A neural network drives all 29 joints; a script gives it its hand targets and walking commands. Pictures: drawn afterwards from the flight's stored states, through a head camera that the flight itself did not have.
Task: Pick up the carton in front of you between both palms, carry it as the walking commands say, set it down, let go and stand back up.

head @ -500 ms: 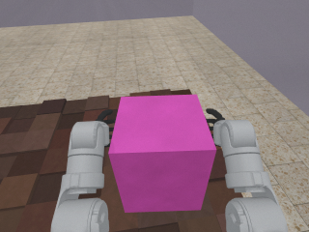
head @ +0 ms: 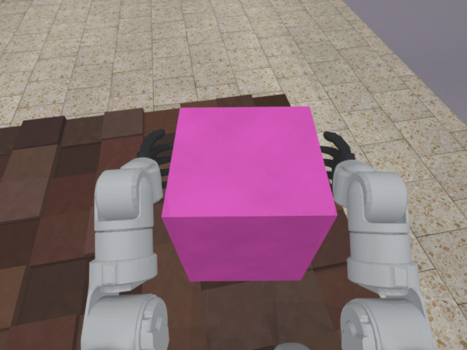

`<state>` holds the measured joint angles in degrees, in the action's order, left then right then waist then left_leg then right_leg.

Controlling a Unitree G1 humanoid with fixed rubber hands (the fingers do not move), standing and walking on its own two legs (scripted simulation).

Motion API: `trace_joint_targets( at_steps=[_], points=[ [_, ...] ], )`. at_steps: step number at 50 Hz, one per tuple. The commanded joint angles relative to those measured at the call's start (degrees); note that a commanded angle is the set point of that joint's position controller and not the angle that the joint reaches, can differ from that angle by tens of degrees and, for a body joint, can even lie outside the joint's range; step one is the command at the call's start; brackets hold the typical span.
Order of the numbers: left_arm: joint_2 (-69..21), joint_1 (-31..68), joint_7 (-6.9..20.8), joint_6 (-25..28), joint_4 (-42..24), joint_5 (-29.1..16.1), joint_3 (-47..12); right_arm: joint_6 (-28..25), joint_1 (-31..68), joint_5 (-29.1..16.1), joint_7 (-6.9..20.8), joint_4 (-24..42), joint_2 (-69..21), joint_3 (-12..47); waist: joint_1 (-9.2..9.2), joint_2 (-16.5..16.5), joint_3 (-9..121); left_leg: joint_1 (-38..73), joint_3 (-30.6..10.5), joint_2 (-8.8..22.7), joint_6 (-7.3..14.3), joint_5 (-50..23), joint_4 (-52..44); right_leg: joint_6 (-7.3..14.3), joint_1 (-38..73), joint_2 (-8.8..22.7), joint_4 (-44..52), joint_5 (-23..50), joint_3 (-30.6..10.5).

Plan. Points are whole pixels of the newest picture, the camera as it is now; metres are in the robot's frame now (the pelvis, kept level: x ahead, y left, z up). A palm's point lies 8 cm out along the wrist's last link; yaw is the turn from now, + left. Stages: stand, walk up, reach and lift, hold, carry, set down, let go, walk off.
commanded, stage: carry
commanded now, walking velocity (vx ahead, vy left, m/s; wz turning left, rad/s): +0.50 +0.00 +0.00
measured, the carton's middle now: (245, 200) +0.36 -0.02 +0.04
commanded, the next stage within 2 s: none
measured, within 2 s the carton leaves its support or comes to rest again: neither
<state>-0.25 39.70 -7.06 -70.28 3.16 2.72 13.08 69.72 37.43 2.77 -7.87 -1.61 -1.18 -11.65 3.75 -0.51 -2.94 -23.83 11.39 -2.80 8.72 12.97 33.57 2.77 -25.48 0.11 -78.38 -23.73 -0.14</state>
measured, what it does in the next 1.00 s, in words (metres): climbs: right foot, then left foot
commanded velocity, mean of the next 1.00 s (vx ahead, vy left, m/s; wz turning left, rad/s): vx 0.50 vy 0.00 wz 0.00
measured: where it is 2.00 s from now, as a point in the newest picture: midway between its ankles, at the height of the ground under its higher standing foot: (215, 142)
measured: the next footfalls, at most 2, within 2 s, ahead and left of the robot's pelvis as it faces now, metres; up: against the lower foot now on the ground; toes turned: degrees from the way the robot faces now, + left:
right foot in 0.38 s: +0.45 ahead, -0.09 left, +0.02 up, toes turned -6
left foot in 0.80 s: +0.67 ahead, +0.15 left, +0.03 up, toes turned +8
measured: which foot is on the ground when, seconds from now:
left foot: down 0.00-0.40, up 0.42-0.78, down 0.80-1.00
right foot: up 0.00-0.36, down 0.38-0.86, up 0.88-1.00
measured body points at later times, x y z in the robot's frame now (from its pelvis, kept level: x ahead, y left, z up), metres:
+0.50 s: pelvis +0.32 -0.02 +0.01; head +0.35 -0.02 +0.46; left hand +0.69 +0.16 +0.14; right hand +0.72 -0.14 +0.14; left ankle +0.15 +0.07 -0.60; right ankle +0.41 -0.08 -0.71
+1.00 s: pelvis +0.61 +0.06 +0.04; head +0.65 +0.07 +0.49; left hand +0.99 +0.21 +0.18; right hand +0.97 -0.10 +0.18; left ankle +0.63 +0.15 -0.70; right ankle +0.56 -0.06 -0.63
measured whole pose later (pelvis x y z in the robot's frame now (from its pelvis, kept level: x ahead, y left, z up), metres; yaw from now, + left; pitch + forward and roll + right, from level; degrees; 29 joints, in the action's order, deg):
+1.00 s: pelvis +0.61 +0.06 +0.04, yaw +1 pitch +5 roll -1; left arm -1.8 40.4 -7.0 -75.8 -5.7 3.6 15.1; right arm 74.7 37.5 5.1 -7.1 7.6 -4.0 -13.6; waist 2.2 -0.7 0.1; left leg -18.4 6.6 1.0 2.0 21.2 22.4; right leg 1.3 -29.7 0.4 -59.3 -20.5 2.5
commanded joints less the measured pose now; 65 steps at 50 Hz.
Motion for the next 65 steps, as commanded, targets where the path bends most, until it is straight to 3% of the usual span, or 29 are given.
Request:
trace_joint_targets(
  at_steps=[1,10,14,16,18,19,20,21,22,25,27,33,38,40,41,42,43,44,45,47,49,53,56,59,60,61,62,63,65],
  points=[
    [-57.1,41.9,10.8,0.4,-9.2,-21.0,-35.7,-0.1,53.0,-30.6,14.3,14.1,-61.4,40.5,-1.15,2.3,30.3,28.5,-29.2,19.9,4.4,-8.8,-15.0,-0.5,-13.7,3.9,-1.0,2.8,-0.8],
    [-51.2,40.7,9.4,-3.9,-4.2,-17.4,-33.5,4.8,48.3,-27.0,14.9,6.3,-54.1,34.2,1.16,5.2,26.3,38.4,-15.6,14.6,2.5,-36.6,-11.4,-1.1,-26.7,2.9,19.9,11.5,5.7],
    [-53.3,43.5,10.2,-5.4,0.8,-18.6,-32.8,5.8,48.0,-25.2,15.5,-0.5,-54.2,31.1,1.64,7.8,21.3,34.9,-9.9,11.5,0.2,-42.7,-12.8,-0.1,-17.8,-0.2,39.1,20.9,11.1],
    [-55.0,45.0,10.5,-5.7,3.1,-19.3,-32.3,5.8,48.6,-24.5,15.6,-2.8,-54.8,29.7,1.11,9.8,20.5,33.8,-7.7,11.4,-1.1,-53.5,-11.2,1.0,-9.6,-3.1,46.4,23.2,14.4],
    [-56.7,45.2,10.8,-5.6,5.5,-20.2,-31.6,5.7,49.2,-23.8,15.5,-4.5,-55.5,28.3,-2.23,13.3,24.9,33.0,-5.1,12.0,-3.3,-64.4,-1.3,2.3,3.4,-5.0,48.8,22.7,15.6],
    [-57.4,45.8,11.0,-5.2,6.0,-20.3,-31.1,5.6,49.3,-23.7,15.6,-5.4,-56.2,28.1,-5.12,11.7,28.8,29.6,-2.6,11.4,-5.0,-59.1,8.5,2.5,14.7,-4.3,54.5,26.3,14.3],
    [-58.1,46.0,11.4,-4.8,6.5,-20.2,-30.3,5.4,50.8,-24.0,15.6,-5.6,-57.1,28.1,-7.39,5.1,32.9,18.0,-3.2,10.0,-6.3,-41.4,20.3,4.5,29.6,2.0,53.4,26.5,6.5],
    [-58.0,46.0,11.5,-4.1,7.4,-19.3,-28.8,5.4,52.4,-24.1,15.7,-5.1,-59.8,27.9,-8.85,-10.9,40.2,-4.1,-6.7,1.9,-9.8,-8.4,41.6,16.9,48.1,18.7,51.4,30.4,-22.2],
    [-60.6,43.4,12.0,-3.8,7.5,-20.7,-29.1,5.2,52.0,-23.2,15.4,-4.8,-59.6,28.0,-8.46,-11.8,39.7,-12.0,-12.5,-1.0,-7.9,14.6,49.0,17.9,46.7,19.1,57.3,23.3,-30.4],
    [-66.9,52.8,13.4,-2.5,-2.4,-25.9,-33.3,3.4,52.9,-21.8,13.6,-0.2,-61.9,28.6,-6.39,-2.0,32.7,-16.0,-14.1,5.4,-5.4,8.6,43.5,11.7,35.7,15.8,57.7,24.3,-16.4],
    [-68.2,53.6,13.9,-1.9,-5.3,-28.0,-35.1,2.8,50.3,-20.2,12.1,1.3,-61.5,29.0,-5.69,-2.7,32.7,-12.1,-12.9,6.6,-6.5,7.2,36.3,9.8,30.4,14.4,59.7,18.4,-12.2],
    [-64.3,45.0,14.7,-1.1,-6.6,-26.7,-36.6,1.3,43.0,-18.5,10.7,4.4,-60.1,33.6,-7.5,-8.0,31.6,-14.1,-8.0,6.3,-9.4,0.7,15.3,10.3,33.7,12.2,57.7,31.2,-3.7],
    [-59.5,37.2,14.4,-1.8,-7.7,-23.1,-36.9,2.6,40.4,-19.6,11.8,8.6,-57.8,36.1,-7.67,-8.1,27.1,-7.8,-5.4,4.9,-9.7,-11.7,-4.7,7.1,33.4,9.4,55.4,32.8,2.2],
    [-57.7,35.5,14.0,-2.5,-8.4,-22.0,-37.1,3.7,40.3,-20.6,12.8,9.7,-56.6,36.5,-5.85,-8.0,25.9,0.5,-3.2,4.8,-9.1,-17.8,-11.1,4.9,30.5,9.1,51.1,34.2,4.7],
    [-56.9,35.3,13.7,-3.0,-8.6,-21.6,-37.1,4.3,39.6,-21.2,13.2,9.4,-55.6,36.4,-3.48,-5.6,27.3,11.1,1.5,2.3,-9.1,-15.6,-13.0,3.4,25.1,7.2,43.7,36.0,8.3],
    [-57.5,37.7,13.6,-4.1,-10.5,-22.5,-37.8,4.1,39.5,-20.6,13.4,8.0,-54.2,35.9,-2.96,5.5,33.3,31.8,-8.0,6.7,-3.3,-17.7,-6.2,0.4,8.6,4.6,33.8,35.9,8.9],
    [-56.5,38.4,13.6,-4.9,-11.9,-22.8,-38.2,4.1,36.6,-20.8,13.6,7.2,-54.9,35.9,0.65,14.3,36.3,41.8,-22.6,14.3,0.2,-17.0,-8.9,-2.3,-3.9,0.8,20.4,20.2,9.6],
    [-57.2,38.6,13.8,-5.3,-11.8,-23.3,-38.6,4.5,36.3,-21.2,13.6,8.6,-54.9,35.5,0.84,18.5,34.9,46.9,-31.6,19.3,1.9,-22.6,-11.5,-2.8,-15.2,-3.5,12.7,-3.6,6.4],
    [-57.6,38.6,13.7,-5.3,-11.2,-23.1,-38.0,5.0,37.6,-21.8,13.5,10.8,-55.1,36.1,1.08,11.3,34.9,47.9,-31.2,20.4,1.7,-22.5,-10.5,-2.2,-18.5,-1.3,10.3,-3.8,2.1],
    [-57.4,36.9,13.3,-5.4,-11.3,-21.9,-36.7,5.1,40.7,-23.2,13.7,14.6,-56.8,37.2,-0.04,4.9,32.3,43.1,-27.0,19.9,-0.1,-19.1,-11.5,-1.5,-19.3,1.7,14.3,2.5,-0.2],
    [-57.5,35.1,12.6,-5.4,-10.4,-20.7,-36.8,5.2,41.2,-24.0,14.1,15.2,-57.6,37.8,-1.37,6.6,30.8,39.0,-22.8,18.2,-0.3,-13.3,-14.6,-2.0,-16.4,1.8,20.3,4.6,0.9],
    [-58.0,32.7,12.0,-4.5,-5.4,-18.8,-37.5,4.9,39.0,-23.9,15.5,9.8,-57.1,37.9,-0.69,8.1,27.1,36.7,-16.7,15.6,0.0,-5.9,-17.6,-3.3,-15.9,1.2,33.8,5.8,4.1],
    [-59.0,34.5,12.8,-3.1,-2.8,-18.5,-37.8,3.2,39.3,-23.7,16.7,4.7,-58.2,38.2,-3.71,12.0,26.0,25.0,-11.0,14.5,-1.8,-7.0,-17.7,-2.4,0.4,0.3,41.8,10.2,10.0],
    [-62.1,36.0,14.6,-1.2,1.1,-20.1,-37.2,1.0,39.7,-22.4,16.5,1.0,-59.8,37.7,-9.26,7.5,27.3,17.2,-5.7,13.2,-3.9,-13.0,-4.8,-0.2,17.3,-0.3,47.3,12.5,13.2],
    [-62.5,35.3,15.4,-0.5,2.8,-20.8,-36.6,0.1,40.3,-21.7,16.1,0.8,-60.1,37.3,-10.58,1.3,29.1,10.7,-4.0,10.3,-4.5,-13.5,6.4,0.1,27.2,-1.6,48.7,8.7,13.7],
    [-63.2,33.8,16.1,0.2,5.1,-21.4,-35.9,-0.6,41.1,-20.6,15.5,0.0,-59.0,36.0,-11.87,-6.1,27.7,-1.0,-4.6,6.0,-4.9,5.9,18.6,0.7,34.0,4.7,51.5,5.9,3.4],
    [-61.7,33.3,16.4,1.3,8.0,-21.7,-35.7,-0.4,38.2,-19.9,15.1,-2.4,-59.3,34.9,-8.03,-17.5,27.0,-17.2,-6.6,-1.5,-6.5,15.4,30.8,8.5,37.7,17.6,61.2,2.4,-28.9],
    [-63.8,36.3,16.8,1.9,7.8,-23.0,-36.2,-0.9,39.0,-18.8,14.5,-3.0,-58.2,33.3,-7.28,-12.0,26.9,-20.5,-11.7,2.8,-5.5,15.8,39.7,13.6,36.8,22.7,60.2,1.4,-30.3],
    [-66.9,39.9,17.4,3.5,5.4,-25.8,-37.3,-1.9,39.3,-17.9,13.8,-3.6,-58.9,32.2,-6.74,-1.6,24.2,-20.5,-12.9,6.5,-6.0,11.3,37.1,12.2,29.7,20.4,60.5,9.5,-22.6]
  ],
)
